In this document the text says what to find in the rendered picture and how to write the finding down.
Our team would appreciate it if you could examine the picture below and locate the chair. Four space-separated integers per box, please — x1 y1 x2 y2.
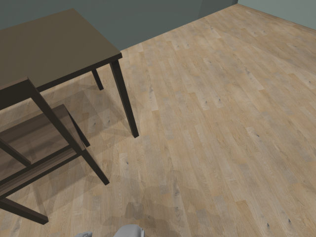
0 76 110 225

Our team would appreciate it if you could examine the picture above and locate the table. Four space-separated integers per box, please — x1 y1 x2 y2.
0 8 139 138

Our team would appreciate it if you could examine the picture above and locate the left robot thigh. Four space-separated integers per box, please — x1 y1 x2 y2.
113 224 145 237

